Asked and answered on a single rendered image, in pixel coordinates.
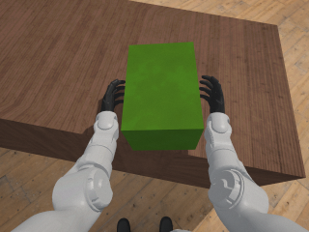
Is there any pedestal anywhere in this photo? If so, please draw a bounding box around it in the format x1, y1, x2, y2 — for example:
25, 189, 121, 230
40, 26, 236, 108
0, 0, 306, 189

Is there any robot foot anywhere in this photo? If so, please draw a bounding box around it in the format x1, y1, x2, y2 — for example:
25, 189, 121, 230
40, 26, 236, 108
117, 217, 131, 232
159, 217, 173, 232

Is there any right robot upper arm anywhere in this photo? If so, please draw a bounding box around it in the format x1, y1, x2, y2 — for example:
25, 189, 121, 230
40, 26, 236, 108
208, 170, 309, 232

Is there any carton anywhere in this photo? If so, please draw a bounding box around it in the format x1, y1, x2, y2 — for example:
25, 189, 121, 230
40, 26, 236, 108
121, 42, 204, 151

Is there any left robot forearm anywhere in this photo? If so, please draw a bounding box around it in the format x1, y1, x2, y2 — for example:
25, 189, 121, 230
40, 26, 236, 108
52, 111, 119, 207

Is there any left robot hand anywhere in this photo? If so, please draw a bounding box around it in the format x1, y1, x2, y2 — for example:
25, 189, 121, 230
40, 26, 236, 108
100, 78, 126, 112

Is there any right robot forearm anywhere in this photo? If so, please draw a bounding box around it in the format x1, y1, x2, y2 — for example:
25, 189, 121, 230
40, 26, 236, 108
204, 112, 257, 185

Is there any right robot hand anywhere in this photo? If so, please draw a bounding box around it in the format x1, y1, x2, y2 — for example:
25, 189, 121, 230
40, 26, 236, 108
199, 75, 225, 114

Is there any right robot foot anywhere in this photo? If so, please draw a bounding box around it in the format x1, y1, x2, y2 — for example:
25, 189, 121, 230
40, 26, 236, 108
159, 217, 173, 232

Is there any left robot foot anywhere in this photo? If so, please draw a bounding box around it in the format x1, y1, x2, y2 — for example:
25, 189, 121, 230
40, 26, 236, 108
117, 217, 131, 232

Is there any left robot upper arm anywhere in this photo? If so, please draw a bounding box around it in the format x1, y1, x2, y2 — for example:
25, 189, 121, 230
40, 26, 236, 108
11, 167, 113, 232

